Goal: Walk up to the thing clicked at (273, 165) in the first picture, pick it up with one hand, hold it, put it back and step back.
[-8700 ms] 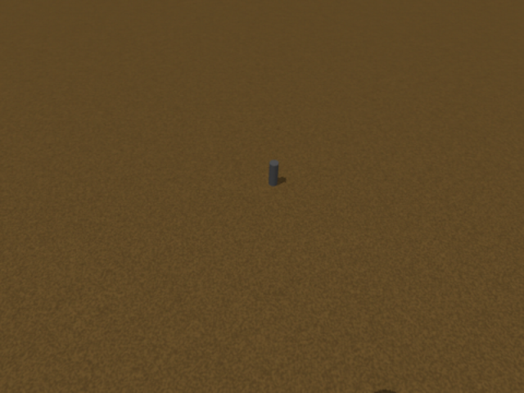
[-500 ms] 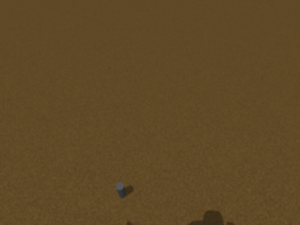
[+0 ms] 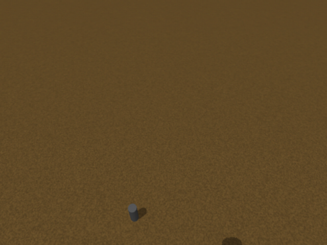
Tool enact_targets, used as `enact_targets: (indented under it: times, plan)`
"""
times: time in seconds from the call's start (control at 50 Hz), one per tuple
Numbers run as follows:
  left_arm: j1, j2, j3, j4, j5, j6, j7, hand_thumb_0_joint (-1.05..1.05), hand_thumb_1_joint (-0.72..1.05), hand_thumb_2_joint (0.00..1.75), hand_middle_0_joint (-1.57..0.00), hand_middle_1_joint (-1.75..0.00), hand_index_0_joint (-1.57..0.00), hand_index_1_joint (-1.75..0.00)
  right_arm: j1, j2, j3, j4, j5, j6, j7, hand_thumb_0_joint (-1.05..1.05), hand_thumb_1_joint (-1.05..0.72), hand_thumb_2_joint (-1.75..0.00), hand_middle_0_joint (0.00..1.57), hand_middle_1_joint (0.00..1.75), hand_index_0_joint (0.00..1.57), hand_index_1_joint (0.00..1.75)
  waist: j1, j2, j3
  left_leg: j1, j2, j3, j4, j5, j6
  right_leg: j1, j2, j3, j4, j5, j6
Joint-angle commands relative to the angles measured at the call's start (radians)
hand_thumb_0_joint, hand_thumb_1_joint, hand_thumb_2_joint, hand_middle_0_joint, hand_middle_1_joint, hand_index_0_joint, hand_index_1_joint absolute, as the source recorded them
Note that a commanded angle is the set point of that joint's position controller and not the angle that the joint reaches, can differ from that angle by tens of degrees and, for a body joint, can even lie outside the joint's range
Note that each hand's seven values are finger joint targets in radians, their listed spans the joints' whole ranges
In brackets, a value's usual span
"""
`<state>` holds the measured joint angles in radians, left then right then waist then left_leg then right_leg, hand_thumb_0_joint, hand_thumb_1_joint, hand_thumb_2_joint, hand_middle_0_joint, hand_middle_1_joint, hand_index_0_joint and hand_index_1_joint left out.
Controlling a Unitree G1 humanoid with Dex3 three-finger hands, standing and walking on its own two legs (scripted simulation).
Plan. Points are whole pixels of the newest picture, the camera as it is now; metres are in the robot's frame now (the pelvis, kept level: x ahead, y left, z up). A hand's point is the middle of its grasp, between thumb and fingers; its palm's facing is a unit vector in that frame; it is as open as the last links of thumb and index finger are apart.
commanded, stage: walk up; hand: left
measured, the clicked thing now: (133, 212) +0.46 +0.18 -0.71
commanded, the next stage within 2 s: stand in 0.68 s
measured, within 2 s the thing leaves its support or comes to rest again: neither
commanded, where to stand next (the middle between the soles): +0.11 -0.01 m, yaw -3 degrees
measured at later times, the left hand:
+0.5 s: hand out of the picture +0.11 +0.25 -0.15, palm faces +0.01 -0.94 -0.33, open 7.4 cm
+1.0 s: hand out of the picture +0.11 +0.25 -0.15, palm faces -0.01 -0.94 -0.34, open 7.4 cm
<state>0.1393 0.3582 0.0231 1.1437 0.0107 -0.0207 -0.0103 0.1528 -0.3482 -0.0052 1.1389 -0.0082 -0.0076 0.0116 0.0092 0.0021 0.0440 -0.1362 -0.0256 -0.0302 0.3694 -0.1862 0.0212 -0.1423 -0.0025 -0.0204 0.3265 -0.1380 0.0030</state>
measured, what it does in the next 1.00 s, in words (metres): stands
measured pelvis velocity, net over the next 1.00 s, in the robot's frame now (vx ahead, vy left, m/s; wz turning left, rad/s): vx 0.03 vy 0.00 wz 0.00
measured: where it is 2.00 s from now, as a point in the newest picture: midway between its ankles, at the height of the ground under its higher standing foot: outside the picture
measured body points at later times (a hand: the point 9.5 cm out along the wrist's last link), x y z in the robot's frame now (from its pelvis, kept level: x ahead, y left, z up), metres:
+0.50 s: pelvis +0.02 +0.00 +0.00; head +0.03 +0.00 +0.45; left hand +0.11 +0.30 -0.13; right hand +0.11 -0.30 -0.13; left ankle +0.01 +0.10 -0.75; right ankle +0.03 -0.12 -0.75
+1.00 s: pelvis +0.03 +0.00 +0.00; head +0.03 +0.00 +0.45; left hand +0.11 +0.30 -0.13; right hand +0.11 -0.30 -0.13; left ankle +0.01 +0.10 -0.75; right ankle +0.03 -0.12 -0.75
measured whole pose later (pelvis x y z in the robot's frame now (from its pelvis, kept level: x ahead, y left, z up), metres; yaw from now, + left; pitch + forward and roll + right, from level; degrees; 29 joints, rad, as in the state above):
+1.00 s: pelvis +0.03 +0.00 +0.00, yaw +0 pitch -3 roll +0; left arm 0.09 0.34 0.01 1.14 0.01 -0.02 0.00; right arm 0.09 -0.34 0.00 1.13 0.00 -0.02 0.00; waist 0.00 0.00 0.04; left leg -0.05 -0.03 -0.03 0.28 -0.18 0.02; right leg -0.09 -0.01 -0.01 0.29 -0.16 0.01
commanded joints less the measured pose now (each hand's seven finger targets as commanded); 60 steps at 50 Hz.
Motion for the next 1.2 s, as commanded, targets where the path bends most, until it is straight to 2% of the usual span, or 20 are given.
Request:
enact_targets:
  times: [0.0, 0.18, 0.28, 0.4, 0.5, 0.64, 0.66, 0.7, 0.8, 0.92, 0.96, 1.06, 1.08, 1.12, 1.14, 1.18]
  plan:
    - [-0.082, 0.200, 0.030, -0.064, -0.004, -0.025, 0.011, 0.00, 0.90, 0.90, -0.20, -0.30, -0.20, -0.30, -0.085, -0.210, -0.035, -0.065, -0.001, -0.029, -0.012, 0.00, -0.90, -0.90, 0.20, 0.30, 0.20, 0.30, 0.001, 0.016, -0.033, -0.076, 0.136, -0.141, -0.116, -0.021, 0.012, 0.053, -0.110, 0.113, -0.060, -0.040, -0.028]
    - [-0.080, 0.191, 0.028, -0.039, -0.008, -0.023, 0.018, 0.00, 0.90, 0.90, -0.20, -0.30, -0.20, -0.30, -0.083, -0.201, -0.038, -0.047, 0.004, -0.029, -0.019, 0.00, -0.90, -0.90, 0.20, 0.30, 0.20, 0.30, -0.002, 0.012, -0.072, -0.006, 0.140, -0.120, -0.094, 0.153, 0.010, 0.076, -0.124, 0.102, -0.047, 0.082, -0.024]
    - [-0.102, 0.188, 0.029, -0.037, -0.006, -0.020, 0.021, 0.00, 0.90, 0.90, -0.20, -0.30, -0.20, -0.30, -0.089, -0.195, -0.040, -0.043, 0.001, -0.026, -0.021, 0.00, -0.90, -0.90, 0.20, 0.30, 0.20, 0.30, -0.007, 0.001, -0.053, -0.013, 0.137, -0.115, -0.102, 0.164, 0.007, 0.073, -0.123, 0.096, -0.049, 0.087, -0.020]
    - [-0.112, 0.191, 0.030, -0.041, -0.003, -0.018, 0.022, 0.00, 0.90, 0.90, -0.20, -0.30, -0.20, -0.30, -0.112, -0.202, -0.041, -0.050, -0.001, -0.025, -0.021, 0.00, -0.90, -0.90, 0.20, 0.30, 0.20, 0.30, -0.004, 0.013, -0.071, -0.002, 0.139, -0.108, -0.106, 0.165, 0.009, 0.085, -0.128, 0.096, -0.044, 0.106, -0.018]
    - [-0.113, 0.187, 0.028, -0.041, -0.004, -0.017, 0.021, 0.00, 0.90, 0.90, -0.20, -0.30, -0.20, -0.30, -0.116, -0.199, -0.041, -0.053, 0.000, -0.027, -0.022, 0.00, -0.90, -0.90, 0.20, 0.30, 0.20, 0.30, -0.002, 0.015, -0.087, 0.025, 0.140, -0.103, -0.103, 0.207, 0.006, 0.092, -0.131, 0.097, -0.038, 0.138, -0.017]
    - [-0.123, 0.195, 0.032, -0.049, 0.000, -0.018, 0.024, 0.00, 0.90, 0.90, -0.20, -0.30, -0.20, -0.30, -0.112, -0.204, -0.045, -0.056, 0.001, -0.022, -0.023, 0.00, -0.90, -0.90, 0.20, 0.30, 0.20, 0.30, -0.011, -0.008, -0.112, 0.036, 0.138, -0.092, -0.093, 0.226, 0.008, 0.124, -0.136, 0.093, -0.039, 0.175, -0.019]
    - [-0.120, 0.186, 0.023, -0.055, -0.003, -0.018, 0.024, 0.00, 0.90, 0.90, -0.20, -0.30, -0.20, -0.30, -0.117, -0.201, -0.037, -0.063, 0.000, -0.028, -0.025, 0.00, -0.90, -0.90, 0.20, 0.30, 0.20, 0.30, -0.010, 0.001, -0.102, 0.043, 0.152, -0.110, -0.108, 0.292, 0.004, 0.120, -0.138, 0.099, -0.028, 0.218, -0.023]
    - [-0.107, 0.183, 0.024, -0.054, -0.006, -0.016, 0.023, 0.00, 0.90, 0.90, -0.20, -0.30, -0.20, -0.30, -0.114, -0.211, -0.037, -0.058, 0.000, -0.033, -0.027, 0.00, -0.90, -0.90, 0.20, 0.30, 0.20, 0.30, -0.004, 0.012, -0.108, 0.062, 0.154, -0.107, -0.105, 0.325, 0.001, 0.123, -0.134, 0.094, -0.028, 0.215, -0.020]
    - [-0.097, 0.185, 0.021, -0.058, -0.004, -0.013, 0.021, 0.00, 0.90, 0.90, -0.20, -0.30, -0.20, -0.30, -0.115, -0.208, -0.033, -0.061, 0.002, -0.033, -0.028, 0.00, -0.90, -0.90, 0.20, 0.30, 0.20, 0.30, -0.004, 0.008, -0.092, 0.068, 0.152, -0.104, -0.115, 0.280, 0.000, 0.103, -0.132, 0.098, -0.044, 0.171, -0.019]
    - [-0.095, 0.187, 0.016, -0.065, -0.004, -0.015, 0.023, 0.00, 0.90, 0.90, -0.20, -0.30, -0.20, -0.30, -0.106, -0.215, -0.035, -0.064, 0.002, -0.028, -0.026, 0.00, -0.90, -0.90, 0.20, 0.30, 0.20, 0.30, -0.010, 0.006, -0.087, 0.059, 0.150, -0.100, -0.115, 0.250, 0.003, 0.106, -0.137, 0.099, -0.049, 0.167, -0.022]
    - [-0.092, 0.195, 0.016, -0.063, -0.006, -0.016, 0.022, 0.00, 0.90, 0.90, -0.20, -0.30, -0.20, -0.30, -0.097, -0.202, -0.029, -0.060, 0.002, -0.028, -0.025, 0.00, -0.90, -0.90, 0.20, 0.30, 0.20, 0.30, -0.012, -0.012, -0.046, 0.030, 0.144, -0.102, -0.130, 0.189, 0.000, 0.084, -0.135, 0.105, -0.064, 0.116, -0.022]
    - [-0.084, 0.196, 0.015, -0.066, -0.002, -0.015, 0.021, 0.00, 0.90, 0.90, -0.20, -0.30, -0.20, -0.30, -0.094, -0.211, -0.030, -0.060, 0.002, -0.026, -0.021, 0.00, -0.90, -0.90, 0.20, 0.30, 0.20, 0.30, -0.009, 0.010, -0.037, 0.013, 0.143, -0.109, -0.142, 0.108, 0.001, 0.073, -0.132, 0.108, -0.075, 0.047, -0.024]
    - [-0.073, 0.199, 0.014, -0.065, -0.002, -0.017, 0.021, 0.00, 0.90, 0.90, -0.20, -0.30, -0.20, -0.30, -0.106, -0.208, -0.031, -0.061, 0.002, -0.027, -0.019, 0.00, -0.90, -0.90, 0.20, 0.30, 0.20, 0.30, -0.002, -0.001, -0.044, 0.030, 0.143, -0.110, -0.138, 0.121, 0.003, 0.070, -0.134, 0.108, -0.074, 0.056, -0.025]
    - [-0.078, 0.198, 0.013, -0.069, -0.001, -0.018, 0.020, 0.00, 0.90, 0.90, -0.20, -0.30, -0.20, -0.30, -0.097, -0.212, -0.031, -0.065, 0.000, -0.027, -0.019, 0.00, -0.90, -0.90, 0.20, 0.30, 0.20, 0.30, -0.010, 0.004, -0.054, 0.036, 0.141, -0.103, -0.132, 0.116, 0.003, 0.064, -0.134, 0.114, -0.079, 0.060, -0.025]
    - [-0.083, 0.197, 0.012, -0.068, -0.003, -0.018, 0.018, 0.00, 0.90, 0.90, -0.20, -0.30, -0.20, -0.30, -0.089, -0.210, -0.028, -0.061, 0.000, -0.027, -0.019, 0.00, -0.90, -0.90, 0.20, 0.30, 0.20, 0.30, -0.011, 0.007, -0.028, 0.005, 0.138, -0.107, -0.141, 0.076, 0.002, 0.061, -0.132, 0.114, -0.084, 0.025, -0.022]
    - [-0.074, 0.200, 0.012, -0.068, 0.000, -0.018, 0.020, 0.00, 0.90, 0.90, -0.20, -0.30, -0.20, -0.30, -0.096, -0.211, -0.031, -0.063, 0.000, -0.024, -0.017, 0.00, -0.90, -0.90, 0.20, 0.30, 0.20, 0.30, -0.008, -0.001, -0.039, 0.014, 0.137, -0.109, -0.133, 0.069, 0.004, 0.060, -0.133, 0.115, -0.084, 0.013, -0.023]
